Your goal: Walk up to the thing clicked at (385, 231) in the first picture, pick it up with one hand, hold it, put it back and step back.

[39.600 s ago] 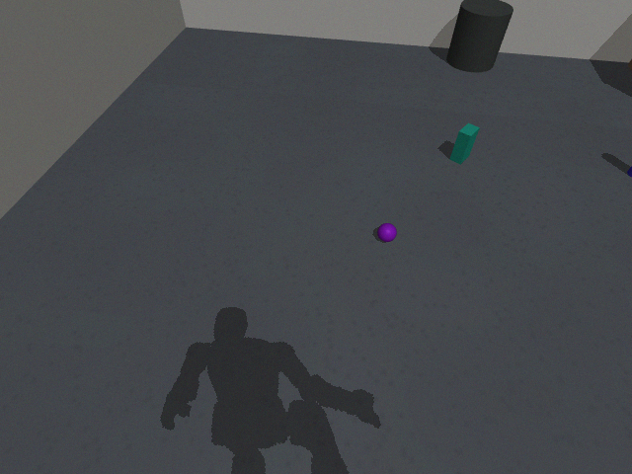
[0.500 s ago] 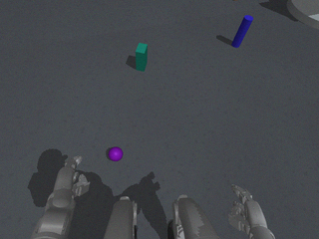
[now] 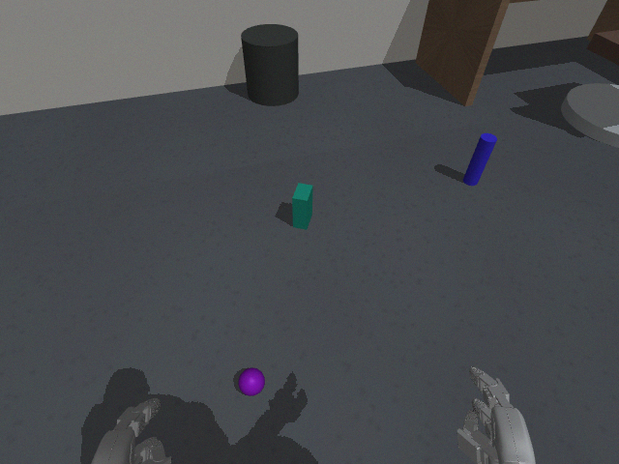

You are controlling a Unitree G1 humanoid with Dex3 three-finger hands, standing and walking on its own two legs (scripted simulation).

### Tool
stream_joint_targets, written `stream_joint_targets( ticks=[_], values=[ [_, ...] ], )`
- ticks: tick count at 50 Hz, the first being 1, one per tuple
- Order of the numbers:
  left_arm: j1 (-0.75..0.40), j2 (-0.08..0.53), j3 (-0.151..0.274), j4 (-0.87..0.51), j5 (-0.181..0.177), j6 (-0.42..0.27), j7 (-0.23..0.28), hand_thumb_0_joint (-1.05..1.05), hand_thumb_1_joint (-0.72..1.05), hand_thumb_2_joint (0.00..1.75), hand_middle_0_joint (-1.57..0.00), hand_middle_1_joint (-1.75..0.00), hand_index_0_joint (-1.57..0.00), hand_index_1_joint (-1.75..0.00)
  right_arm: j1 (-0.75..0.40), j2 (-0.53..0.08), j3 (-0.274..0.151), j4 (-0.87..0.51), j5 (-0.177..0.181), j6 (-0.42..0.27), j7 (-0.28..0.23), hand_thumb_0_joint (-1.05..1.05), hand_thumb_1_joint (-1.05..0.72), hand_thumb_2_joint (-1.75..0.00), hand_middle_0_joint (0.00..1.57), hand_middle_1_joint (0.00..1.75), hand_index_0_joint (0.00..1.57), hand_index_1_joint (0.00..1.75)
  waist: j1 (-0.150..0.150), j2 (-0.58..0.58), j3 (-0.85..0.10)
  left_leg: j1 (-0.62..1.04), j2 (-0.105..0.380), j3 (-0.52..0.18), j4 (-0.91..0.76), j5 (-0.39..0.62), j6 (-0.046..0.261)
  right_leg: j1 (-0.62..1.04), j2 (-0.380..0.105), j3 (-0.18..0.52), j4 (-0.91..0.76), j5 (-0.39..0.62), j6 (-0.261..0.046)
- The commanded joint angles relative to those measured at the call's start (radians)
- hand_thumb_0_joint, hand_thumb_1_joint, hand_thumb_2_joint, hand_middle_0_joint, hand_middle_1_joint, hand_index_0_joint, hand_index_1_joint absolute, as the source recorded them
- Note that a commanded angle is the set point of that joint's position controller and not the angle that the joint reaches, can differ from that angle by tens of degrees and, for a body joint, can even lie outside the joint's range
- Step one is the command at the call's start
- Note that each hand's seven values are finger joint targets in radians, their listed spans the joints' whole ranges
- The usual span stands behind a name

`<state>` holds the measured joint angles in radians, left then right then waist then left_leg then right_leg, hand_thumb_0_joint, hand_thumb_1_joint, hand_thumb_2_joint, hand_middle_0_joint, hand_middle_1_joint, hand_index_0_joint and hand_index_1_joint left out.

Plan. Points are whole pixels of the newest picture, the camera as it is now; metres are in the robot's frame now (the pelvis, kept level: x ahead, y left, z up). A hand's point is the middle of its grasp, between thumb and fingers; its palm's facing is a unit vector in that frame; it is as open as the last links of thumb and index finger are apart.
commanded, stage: home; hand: left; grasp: from above
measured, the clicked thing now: (251, 381) +0.49 +0.16 -0.68
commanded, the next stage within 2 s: stand in 1.92 s
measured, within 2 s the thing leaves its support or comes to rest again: neither
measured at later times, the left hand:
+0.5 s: hand out of the picture +0.16 +0.18 -0.05, palm faces +0.05 -0.98 -0.20, open 7.4 cm
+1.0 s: hand out of the picture +0.15 +0.17 -0.05, palm faces +0.05 -0.98 -0.20, open 7.4 cm
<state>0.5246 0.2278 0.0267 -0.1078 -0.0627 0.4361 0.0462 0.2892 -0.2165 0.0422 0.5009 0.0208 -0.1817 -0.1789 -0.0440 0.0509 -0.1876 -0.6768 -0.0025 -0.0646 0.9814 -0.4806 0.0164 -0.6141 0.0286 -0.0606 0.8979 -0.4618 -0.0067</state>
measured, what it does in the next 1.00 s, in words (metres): stands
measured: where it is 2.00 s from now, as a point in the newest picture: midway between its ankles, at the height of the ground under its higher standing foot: outside the picture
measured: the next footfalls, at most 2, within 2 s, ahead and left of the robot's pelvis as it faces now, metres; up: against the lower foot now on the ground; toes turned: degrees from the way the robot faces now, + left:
none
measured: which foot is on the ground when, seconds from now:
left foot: down 0.00-1.00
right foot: down 0.00-1.00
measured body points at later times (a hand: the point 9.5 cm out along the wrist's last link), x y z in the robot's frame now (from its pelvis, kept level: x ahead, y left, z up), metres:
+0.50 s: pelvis +0.00 +0.00 +0.00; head +0.01 +0.00 +0.45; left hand +0.15 +0.23 -0.04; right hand +0.15 -0.25 -0.07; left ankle +0.00 +0.10 -0.69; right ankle -0.01 -0.12 -0.69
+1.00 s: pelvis -0.01 -0.01 +0.00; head +0.01 +0.00 +0.45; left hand +0.15 +0.23 -0.04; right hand +0.15 -0.25 -0.06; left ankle +0.00 +0.10 -0.69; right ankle -0.01 -0.12 -0.69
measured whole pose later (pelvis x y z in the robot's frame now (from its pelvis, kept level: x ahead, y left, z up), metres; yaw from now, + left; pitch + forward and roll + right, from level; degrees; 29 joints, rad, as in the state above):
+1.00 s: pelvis -0.01 -0.01 +0.00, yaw +0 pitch +10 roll -3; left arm 0.50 0.23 0.03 -0.10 -0.06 0.44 0.02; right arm 0.29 -0.22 0.04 0.53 0.01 -0.24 -0.18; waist -0.04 0.04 -0.16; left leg -0.68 0.00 -0.06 0.99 -0.48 0.01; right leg -0.63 0.03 -0.06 0.92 -0.46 -0.02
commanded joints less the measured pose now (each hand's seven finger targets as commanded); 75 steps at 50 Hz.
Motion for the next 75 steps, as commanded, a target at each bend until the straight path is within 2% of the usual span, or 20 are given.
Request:
stream_joint_targets(
  ticks=[1, 9, 18, 22, 25, 31, 35, 40, 43, 45, 50, 52, 59, 64, 66, 68, 71, 73, 74, 75],
  values=[
    [-0.074, 0.095, 0.048, -0.163, 0.011, -0.051, -0.014, 0.00, 0.90, 0.90, -0.20, -0.30, -0.20, -0.30, -0.057, -0.123, -0.049, -0.139, -0.008, -0.075, -0.018, 0.00, -0.90, -0.90, 0.20, 0.30, 0.20, 0.30, -0.023, -0.013, 0.008, 0.090, -0.002, 0.002, -0.173, 0.187, 0.012, 0.008, 0.010, -0.003, -0.146, 0.161, -0.007],
    [-0.059, 0.107, 0.055, -0.200, 0.017, -0.061, -0.017, 0.00, 0.90, 0.90, -0.20, -0.30, -0.20, -0.30, -0.056, -0.130, -0.052, -0.139, -0.011, -0.095, -0.012, 0.00, -0.90, -0.90, 0.20, 0.30, 0.20, 0.30, -0.004, 0.042, -0.061, 0.134, -0.001, -0.004, -0.167, 0.263, -0.002, 0.040, 0.009, 0.000, -0.115, 0.217, -0.013],
    [-0.038, 0.097, 0.055, -0.176, 0.013, -0.054, -0.011, 0.00, 0.90, 0.90, -0.20, -0.30, -0.20, -0.30, -0.056, -0.131, -0.052, -0.129, -0.011, -0.099, -0.013, 0.00, -0.90, -0.90, 0.20, 0.30, 0.20, 0.30, 0.000, 0.002, -0.063, 0.112, 0.001, -0.005, -0.160, 0.264, 0.001, 0.048, 0.011, 0.000, -0.113, 0.219, -0.012],
    [-0.049, 0.098, 0.055, -0.160, 0.014, -0.052, -0.013, 0.00, 0.90, 0.90, -0.20, -0.30, -0.20, -0.30, -0.060, -0.129, -0.050, -0.131, -0.009, -0.100, -0.013, 0.00, -0.90, -0.90, 0.20, 0.30, 0.20, 0.30, 0.001, -0.009, -0.017, 0.090, -0.001, -0.002, -0.170, 0.186, 0.005, 0.025, 0.008, 0.003, -0.131, 0.161, -0.007],
    [-0.045, 0.109, 0.063, -0.196, 0.011, -0.053, -0.015, 0.00, 0.90, 0.90, -0.20, -0.30, -0.20, -0.30, -0.060, -0.130, -0.052, -0.131, -0.009, -0.104, -0.014, 0.00, -0.90, -0.90, 0.20, 0.30, 0.20, 0.30, 0.012, 0.009, -0.070, 0.107, 0.001, -0.003, -0.167, 0.220, 0.002, 0.045, 0.008, 0.004, -0.119, 0.185, -0.011],
    [-0.053, 0.104, 0.057, -0.181, 0.012, -0.053, -0.016, 0.00, 0.90, 0.90, -0.20, -0.30, -0.20, -0.30, -0.051, -0.131, -0.055, -0.124, -0.011, -0.109, -0.017, 0.00, -0.90, -0.90, 0.20, 0.30, 0.20, 0.30, -0.005, -0.005, -0.062, 0.104, -0.003, 0.010, -0.145, 0.233, 0.005, 0.039, 0.005, 0.012, -0.122, 0.207, -0.006],
    [-0.046, 0.111, 0.066, -0.180, 0.014, -0.051, -0.016, 0.00, 0.90, 0.90, -0.20, -0.30, -0.20, -0.30, -0.055, -0.128, -0.054, -0.123, -0.010, -0.108, -0.018, 0.00, -0.90, -0.90, 0.20, 0.30, 0.20, 0.30, 0.007, -0.002, -0.040, 0.094, -0.003, 0.013, -0.148, 0.210, 0.007, 0.030, 0.004, 0.013, -0.128, 0.186, -0.005],
    [-0.056, 0.106, 0.050, -0.177, 0.015, -0.046, -0.018, 0.00, 0.90, 0.90, -0.20, -0.30, -0.20, -0.30, -0.059, -0.129, -0.053, -0.122, -0.009, -0.111, -0.019, 0.00, -0.90, -0.90, 0.20, 0.30, 0.20, 0.30, -0.003, 0.000, -0.039, 0.098, -0.003, 0.012, -0.153, 0.192, 0.007, 0.022, 0.004, 0.016, -0.134, 0.171, -0.004],
    [-0.077, 0.124, 0.070, -0.207, 0.014, -0.049, -0.016, 0.00, 0.90, 0.90, -0.20, -0.30, -0.20, -0.30, -0.064, -0.127, -0.052, -0.119, -0.009, -0.111, -0.018, 0.00, -0.90, -0.90, 0.20, 0.30, 0.20, 0.30, 0.010, 0.012, -0.020, 0.084, -0.001, 0.006, -0.165, 0.153, 0.006, 0.019, 0.003, 0.010, -0.134, 0.135, -0.005],
    [-0.053, 0.103, 0.051, -0.171, 0.015, -0.044, -0.017, 0.00, 0.90, 0.90, -0.20, -0.30, -0.20, -0.30, -0.069, -0.125, -0.049, -0.126, -0.007, -0.112, -0.018, 0.00, -0.90, -0.90, 0.20, 0.30, 0.20, 0.30, 0.004, -0.017, -0.003, 0.074, -0.004, 0.011, -0.161, 0.143, 0.010, 0.013, 0.002, 0.013, -0.146, 0.126, -0.002],
    [-0.067, 0.124, 0.068, -0.219, 0.012, -0.049, -0.017, 0.00, 0.90, 0.90, -0.20, -0.30, -0.20, -0.30, -0.061, -0.131, -0.055, -0.124, -0.009, -0.110, -0.018, 0.00, -0.90, -0.90, 0.20, 0.30, 0.20, 0.30, 0.004, 0.007, -0.058, 0.100, -0.003, 0.011, -0.153, 0.184, 0.007, 0.028, 0.004, 0.014, -0.129, 0.161, -0.005],
    [-0.040, 0.103, 0.050, -0.191, 0.015, -0.049, -0.017, 0.00, 0.90, 0.90, -0.20, -0.30, -0.20, -0.30, -0.057, -0.127, -0.052, -0.122, -0.010, -0.110, -0.017, 0.00, -0.90, -0.90, 0.20, 0.30, 0.20, 0.30, 0.001, 0.002, -0.052, 0.095, -0.003, 0.009, -0.150, 0.204, 0.005, 0.029, 0.005, 0.013, -0.121, 0.176, -0.008],
    [-0.057, 0.112, 0.057, -0.185, 0.015, -0.056, -0.015, 0.00, 0.90, 0.90, -0.20, -0.30, -0.20, -0.30, -0.056, -0.127, -0.054, -0.116, -0.011, -0.108, -0.018, 0.00, -0.90, -0.90, 0.20, 0.30, 0.20, 0.30, -0.003, -0.001, -0.051, 0.094, -0.002, 0.006, -0.147, 0.219, 0.005, 0.029, 0.005, 0.011, -0.116, 0.191, -0.007],
    [-0.053, 0.106, 0.056, -0.182, 0.014, -0.055, -0.018, 0.00, 0.90, 0.90, -0.20, -0.30, -0.20, -0.30, -0.060, -0.128, -0.053, -0.121, -0.011, -0.110, -0.016, 0.00, -0.90, -0.90, 0.20, 0.30, 0.20, 0.30, 0.002, 0.008, -0.030, 0.086, -0.001, 0.001, -0.163, 0.174, 0.003, 0.022, 0.006, 0.010, -0.121, 0.153, -0.006],
    [-0.050, 0.129, 0.072, -0.225, 0.012, -0.057, -0.015, 0.00, 0.90, 0.90, -0.20, -0.30, -0.20, -0.30, -0.054, -0.126, -0.055, -0.118, -0.010, -0.106, -0.017, 0.00, -0.90, -0.90, 0.20, 0.30, 0.20, 0.30, 0.015, 0.017, -0.068, 0.105, 0.000, 0.003, -0.152, 0.230, 0.001, 0.039, 0.005, 0.011, -0.113, 0.195, -0.010],
    [-0.019, 0.102, 0.050, -0.178, 0.014, -0.052, -0.018, 0.00, 0.90, 0.90, -0.20, -0.30, -0.20, -0.30, -0.052, -0.125, -0.054, -0.119, -0.011, -0.104, -0.014, 0.00, -0.90, -0.90, 0.20, 0.30, 0.20, 0.30, 0.007, 0.002, -0.057, 0.099, 0.000, 0.001, -0.148, 0.254, 0.001, 0.038, 0.008, 0.008, -0.107, 0.214, -0.010],
    [-0.042, 0.102, 0.054, -0.182, 0.011, -0.049, -0.018, 0.00, 0.90, 0.90, -0.20, -0.30, -0.20, -0.30, -0.060, -0.127, -0.054, -0.125, -0.010, -0.103, -0.013, 0.00, -0.90, -0.90, 0.20, 0.30, 0.20, 0.30, 0.001, -0.005, -0.033, 0.083, -0.001, 0.004, -0.150, 0.212, 0.004, 0.022, 0.007, 0.009, -0.118, 0.186, -0.006],
    [-0.053, 0.128, 0.070, -0.218, 0.016, -0.055, -0.014, 0.00, 0.90, 0.90, -0.20, -0.30, -0.20, -0.30, -0.051, -0.130, -0.059, -0.121, -0.010, -0.097, -0.014, 0.00, -0.90, -0.90, 0.20, 0.30, 0.20, 0.30, 0.009, 0.012, -0.072, 0.103, 0.000, 0.006, -0.146, 0.237, 0.002, 0.031, 0.006, 0.012, -0.110, 0.202, -0.010],
    [-0.018, 0.094, 0.041, -0.166, 0.014, -0.050, -0.019, 0.00, 0.90, 0.90, -0.20, -0.30, -0.20, -0.30, -0.055, -0.130, -0.055, -0.122, -0.009, -0.097, -0.011, 0.00, -0.90, -0.90, 0.20, 0.30, 0.20, 0.30, 0.000, 0.001, -0.044, 0.100, 0.003, 0.000, -0.152, 0.242, 0.001, 0.026, 0.009, 0.006, -0.107, 0.201, -0.010],
    [-0.033, 0.102, 0.052, -0.194, 0.010, -0.053, -0.019, 0.00, 0.90, 0.90, -0.20, -0.30, -0.20, -0.30, -0.055, -0.128, -0.056, -0.128, -0.010, -0.099, -0.010, 0.00, -0.90, -0.90, 0.20, 0.30, 0.20, 0.30, 0.003, 0.005, -0.060, 0.097, 0.003, -0.002, -0.148, 0.251, 0.000, 0.034, 0.009, 0.006, -0.104, 0.209, -0.011]
  ],
)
